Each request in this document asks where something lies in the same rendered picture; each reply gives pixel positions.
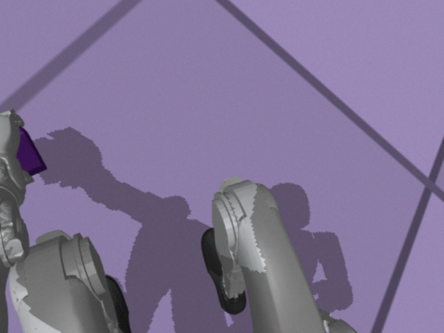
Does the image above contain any right robot foot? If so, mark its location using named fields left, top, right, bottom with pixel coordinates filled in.
left=201, top=228, right=246, bottom=314

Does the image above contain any right robot hand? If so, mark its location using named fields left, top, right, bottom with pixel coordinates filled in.
left=318, top=309, right=358, bottom=333

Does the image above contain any left robot foot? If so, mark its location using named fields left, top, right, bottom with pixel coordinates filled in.
left=106, top=275, right=131, bottom=333

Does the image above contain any left robot hand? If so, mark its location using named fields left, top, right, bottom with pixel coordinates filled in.
left=0, top=109, right=34, bottom=185

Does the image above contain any small box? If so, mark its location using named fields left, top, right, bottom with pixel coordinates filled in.
left=16, top=126, right=47, bottom=176

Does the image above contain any left robot arm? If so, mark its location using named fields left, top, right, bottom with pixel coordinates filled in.
left=0, top=153, right=29, bottom=333

